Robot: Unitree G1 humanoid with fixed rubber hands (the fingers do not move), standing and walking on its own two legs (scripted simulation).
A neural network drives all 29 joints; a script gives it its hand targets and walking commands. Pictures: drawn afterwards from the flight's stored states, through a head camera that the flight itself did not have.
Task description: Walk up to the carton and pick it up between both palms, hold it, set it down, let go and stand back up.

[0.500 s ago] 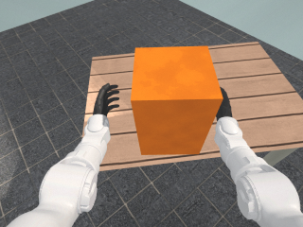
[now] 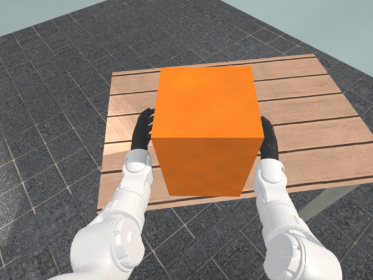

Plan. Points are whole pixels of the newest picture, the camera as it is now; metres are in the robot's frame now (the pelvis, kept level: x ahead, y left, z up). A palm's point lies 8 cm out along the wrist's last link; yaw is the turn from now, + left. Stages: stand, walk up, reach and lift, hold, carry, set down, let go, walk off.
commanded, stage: reach and lift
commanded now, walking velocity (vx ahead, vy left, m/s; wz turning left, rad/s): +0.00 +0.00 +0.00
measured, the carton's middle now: (204, 139) +0.44 -0.05 +0.01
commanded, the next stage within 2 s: none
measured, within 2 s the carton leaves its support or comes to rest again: leaves its support in 1.62 s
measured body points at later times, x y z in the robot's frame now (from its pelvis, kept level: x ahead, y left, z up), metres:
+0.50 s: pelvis +0.01 +0.01 +0.01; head +0.09 +0.01 +0.45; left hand +0.43 +0.10 +0.04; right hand +0.39 -0.18 +0.02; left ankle -0.03 +0.12 -0.74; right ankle +0.04 -0.09 -0.74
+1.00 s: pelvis +0.02 +0.01 +0.01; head +0.09 +0.01 +0.45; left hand +0.43 +0.10 +0.04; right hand +0.39 -0.18 +0.02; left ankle -0.03 +0.12 -0.74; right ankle +0.04 -0.09 -0.74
